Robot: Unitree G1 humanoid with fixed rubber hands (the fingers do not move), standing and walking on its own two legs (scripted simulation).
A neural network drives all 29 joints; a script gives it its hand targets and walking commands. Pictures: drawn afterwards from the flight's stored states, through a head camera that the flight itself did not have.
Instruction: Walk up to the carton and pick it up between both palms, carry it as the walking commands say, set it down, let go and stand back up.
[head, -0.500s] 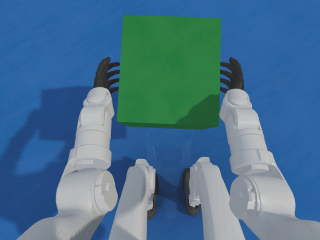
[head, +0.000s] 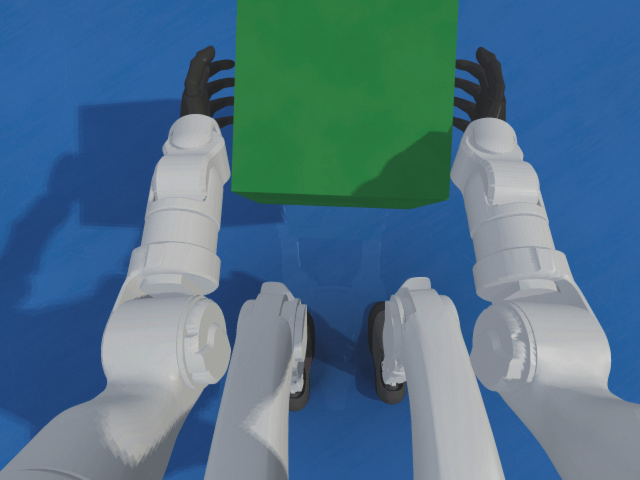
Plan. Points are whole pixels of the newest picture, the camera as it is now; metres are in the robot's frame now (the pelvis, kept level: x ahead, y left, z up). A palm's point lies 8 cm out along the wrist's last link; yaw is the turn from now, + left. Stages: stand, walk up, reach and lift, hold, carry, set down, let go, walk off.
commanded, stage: set down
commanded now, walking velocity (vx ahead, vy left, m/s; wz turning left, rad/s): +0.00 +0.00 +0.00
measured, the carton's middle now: (340, 102) +0.55 +0.00 -0.17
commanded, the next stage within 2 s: none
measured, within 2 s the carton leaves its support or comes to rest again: rests again in 1.18 s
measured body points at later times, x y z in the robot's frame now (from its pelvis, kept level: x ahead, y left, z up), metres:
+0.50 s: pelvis -0.01 -0.01 -0.05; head +0.34 -0.01 +0.23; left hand +0.54 +0.16 -0.19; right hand +0.53 -0.17 -0.20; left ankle +0.10 +0.09 -0.46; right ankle +0.11 -0.11 -0.46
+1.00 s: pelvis -0.02 +0.00 -0.11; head +0.36 +0.00 +0.12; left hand +0.56 +0.17 -0.28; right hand +0.55 -0.16 -0.28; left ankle +0.10 +0.09 -0.46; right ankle +0.11 -0.11 -0.46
